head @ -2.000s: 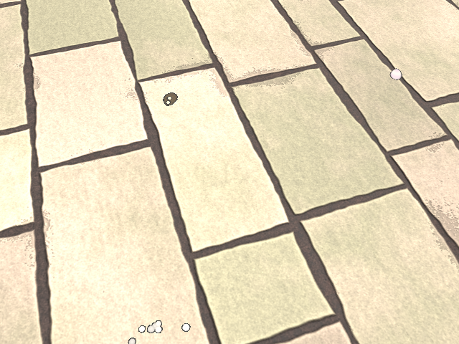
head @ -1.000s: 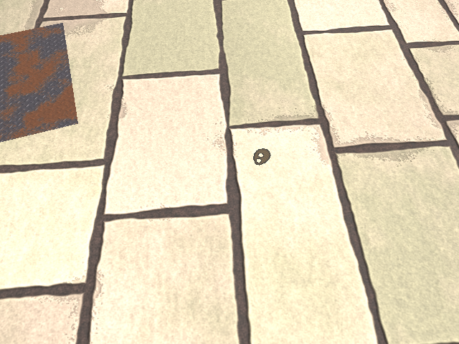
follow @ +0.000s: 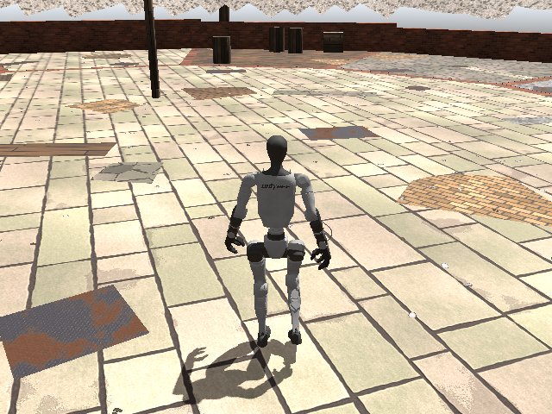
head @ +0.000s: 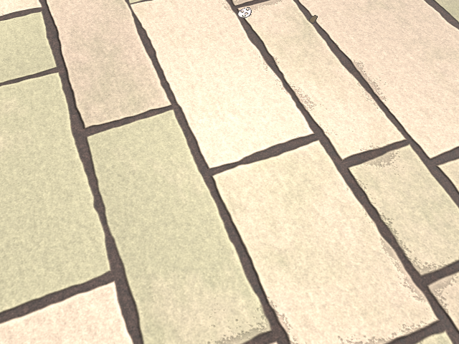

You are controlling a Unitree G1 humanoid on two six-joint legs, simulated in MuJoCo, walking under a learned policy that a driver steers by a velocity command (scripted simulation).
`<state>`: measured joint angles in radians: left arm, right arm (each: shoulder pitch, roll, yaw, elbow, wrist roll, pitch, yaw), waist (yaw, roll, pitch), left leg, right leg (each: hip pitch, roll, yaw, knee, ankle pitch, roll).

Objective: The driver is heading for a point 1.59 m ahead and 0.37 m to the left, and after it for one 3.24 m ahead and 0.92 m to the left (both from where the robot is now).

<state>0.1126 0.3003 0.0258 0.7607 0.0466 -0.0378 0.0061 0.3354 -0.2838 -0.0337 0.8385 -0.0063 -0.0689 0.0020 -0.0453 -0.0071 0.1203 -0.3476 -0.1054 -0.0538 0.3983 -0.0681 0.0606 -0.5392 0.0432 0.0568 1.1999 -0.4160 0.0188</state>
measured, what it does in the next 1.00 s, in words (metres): steps on the spot, turning left: right foot, then left foot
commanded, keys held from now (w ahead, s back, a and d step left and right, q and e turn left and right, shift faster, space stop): q+shift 0.56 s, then e+shift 0.44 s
